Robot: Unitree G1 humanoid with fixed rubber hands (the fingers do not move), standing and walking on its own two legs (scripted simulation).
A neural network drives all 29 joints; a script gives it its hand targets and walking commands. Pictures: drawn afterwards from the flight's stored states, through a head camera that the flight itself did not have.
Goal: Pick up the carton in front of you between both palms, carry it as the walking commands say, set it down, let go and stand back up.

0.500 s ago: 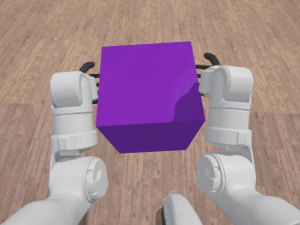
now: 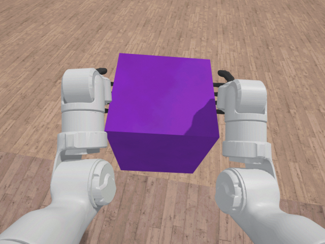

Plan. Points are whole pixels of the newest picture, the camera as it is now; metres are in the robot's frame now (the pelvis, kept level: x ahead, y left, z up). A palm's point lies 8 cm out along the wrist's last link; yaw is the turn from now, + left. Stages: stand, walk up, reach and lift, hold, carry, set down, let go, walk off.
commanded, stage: carry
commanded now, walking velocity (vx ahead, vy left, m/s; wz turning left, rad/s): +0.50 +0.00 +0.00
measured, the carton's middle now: (160, 120) +0.40 +0.01 +0.08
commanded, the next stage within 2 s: none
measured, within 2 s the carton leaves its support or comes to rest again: neither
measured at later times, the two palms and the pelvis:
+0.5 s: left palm (112, 23) +0.68 +0.15 +0.21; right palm (202, 15) +0.73 -0.13 +0.21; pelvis +0.32 -0.03 +0.07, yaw +1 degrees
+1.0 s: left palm out of the picture +1.06 +0.09 +0.28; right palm out of the picture +1.02 -0.19 +0.30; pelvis +0.65 +0.00 +0.11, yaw -3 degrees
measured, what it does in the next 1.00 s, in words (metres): climbs: right foot 0.05 m higher, then left foot 0.03 m higher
